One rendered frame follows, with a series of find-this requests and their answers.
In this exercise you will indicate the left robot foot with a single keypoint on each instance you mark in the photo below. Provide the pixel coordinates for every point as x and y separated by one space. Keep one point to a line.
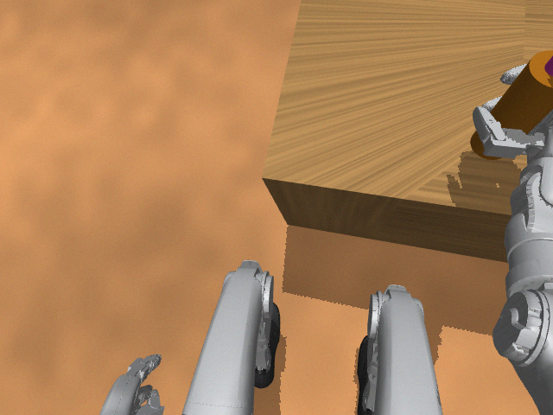
264 377

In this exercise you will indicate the right robot arm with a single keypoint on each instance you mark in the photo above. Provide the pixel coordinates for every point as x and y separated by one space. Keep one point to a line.
524 332

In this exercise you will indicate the right robot foot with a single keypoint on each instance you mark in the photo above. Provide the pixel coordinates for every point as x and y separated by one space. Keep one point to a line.
363 377

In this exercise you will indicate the right robot hand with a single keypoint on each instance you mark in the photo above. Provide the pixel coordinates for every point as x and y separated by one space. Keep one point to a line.
509 143

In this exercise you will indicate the left robot hand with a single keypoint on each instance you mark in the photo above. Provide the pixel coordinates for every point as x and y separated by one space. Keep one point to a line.
126 395

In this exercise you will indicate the bottle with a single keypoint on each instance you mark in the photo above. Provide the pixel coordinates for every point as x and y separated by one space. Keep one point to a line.
526 102

